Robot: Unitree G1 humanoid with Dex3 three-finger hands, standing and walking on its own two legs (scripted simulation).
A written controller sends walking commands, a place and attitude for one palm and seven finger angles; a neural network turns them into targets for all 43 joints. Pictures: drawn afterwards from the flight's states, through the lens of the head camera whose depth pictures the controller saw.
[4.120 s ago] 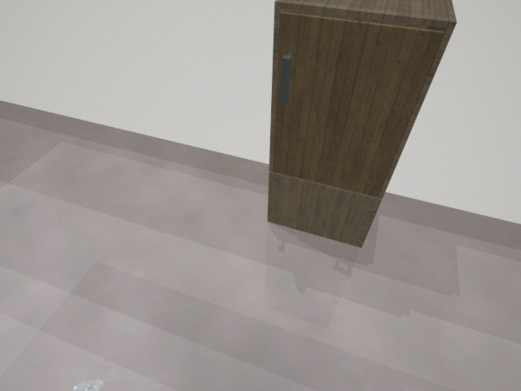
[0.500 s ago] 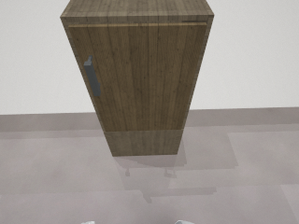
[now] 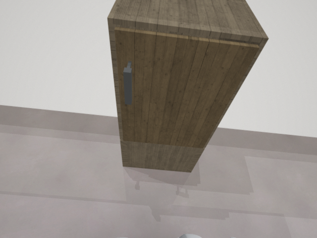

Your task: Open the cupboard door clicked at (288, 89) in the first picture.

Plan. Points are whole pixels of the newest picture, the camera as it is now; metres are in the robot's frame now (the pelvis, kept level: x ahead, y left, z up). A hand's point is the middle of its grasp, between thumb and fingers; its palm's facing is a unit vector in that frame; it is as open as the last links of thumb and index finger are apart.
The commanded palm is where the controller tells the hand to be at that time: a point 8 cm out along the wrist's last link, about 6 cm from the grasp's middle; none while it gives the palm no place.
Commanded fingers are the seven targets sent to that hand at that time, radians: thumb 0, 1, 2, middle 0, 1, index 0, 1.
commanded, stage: come to a stop and stand still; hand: left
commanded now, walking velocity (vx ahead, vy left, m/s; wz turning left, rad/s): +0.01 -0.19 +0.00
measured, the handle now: (129, 83) +0.57 +0.15 +0.02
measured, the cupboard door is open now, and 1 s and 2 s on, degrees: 0 0 0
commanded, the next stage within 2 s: look again from close up in 1.86 s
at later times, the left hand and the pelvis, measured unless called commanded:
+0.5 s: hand out of the picture -0.07 +0.12 -0.15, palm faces +0.05 -0.97 -0.23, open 7.4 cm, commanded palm none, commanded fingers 0.00 0.90 0.90 -0.20 -0.30 -0.20 -0.30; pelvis -0.06 -0.06 +0.01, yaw -2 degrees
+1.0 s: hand out of the picture -0.09 +0.13 -0.18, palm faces +0.11 -0.98 -0.15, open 7.4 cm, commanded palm none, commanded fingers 0.00 0.90 0.90 -0.20 -0.30 -0.20 -0.30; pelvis -0.02 -0.02 +0.00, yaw +0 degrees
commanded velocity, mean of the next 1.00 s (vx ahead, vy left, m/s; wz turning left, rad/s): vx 0.06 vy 0.03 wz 0.00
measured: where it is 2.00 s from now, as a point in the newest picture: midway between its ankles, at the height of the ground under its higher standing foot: outside the picture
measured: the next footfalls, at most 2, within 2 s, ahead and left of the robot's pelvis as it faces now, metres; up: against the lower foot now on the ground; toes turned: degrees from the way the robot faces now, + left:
right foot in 0.38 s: -0.05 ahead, -0.15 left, +0.00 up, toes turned -6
left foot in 0.88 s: +0.01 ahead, +0.11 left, +0.00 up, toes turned +6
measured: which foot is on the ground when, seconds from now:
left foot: down 0.00-0.38, up 0.40-0.86, down 0.88-1.00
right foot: up 0.00-0.36, down 0.38-1.00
